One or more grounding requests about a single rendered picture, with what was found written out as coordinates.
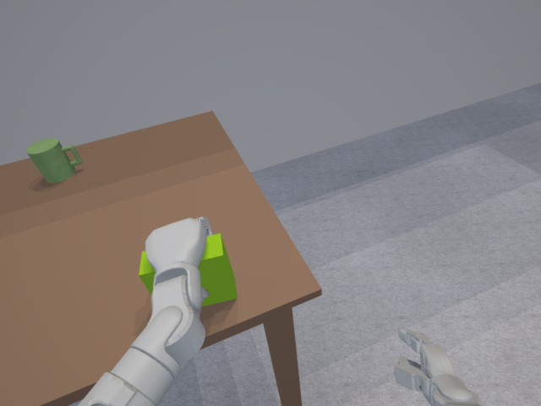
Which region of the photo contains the sponge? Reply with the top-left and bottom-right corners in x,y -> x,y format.
139,233 -> 238,307

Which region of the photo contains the robot left forearm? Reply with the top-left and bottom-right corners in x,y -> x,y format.
78,262 -> 205,406

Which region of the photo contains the right robot hand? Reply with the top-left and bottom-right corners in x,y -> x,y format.
394,328 -> 458,403

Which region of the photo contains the table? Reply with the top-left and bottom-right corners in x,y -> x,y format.
0,111 -> 322,406

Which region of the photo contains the robot right forearm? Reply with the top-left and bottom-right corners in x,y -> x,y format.
429,374 -> 483,406

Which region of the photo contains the left robot hand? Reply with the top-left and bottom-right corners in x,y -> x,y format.
145,217 -> 214,302

